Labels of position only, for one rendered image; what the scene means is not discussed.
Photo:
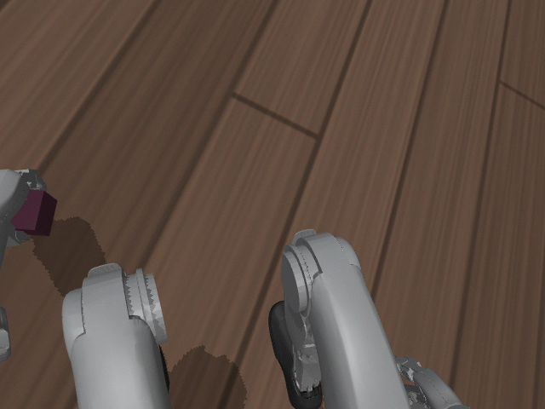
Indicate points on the right robot foot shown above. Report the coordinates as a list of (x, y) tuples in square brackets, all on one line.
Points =
[(282, 347)]

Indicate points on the cube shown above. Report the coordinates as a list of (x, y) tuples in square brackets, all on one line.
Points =
[(36, 215)]

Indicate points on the left robot hand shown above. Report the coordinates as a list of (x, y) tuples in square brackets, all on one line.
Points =
[(14, 188)]

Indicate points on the right robot hand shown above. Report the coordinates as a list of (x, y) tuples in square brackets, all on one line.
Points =
[(431, 391)]

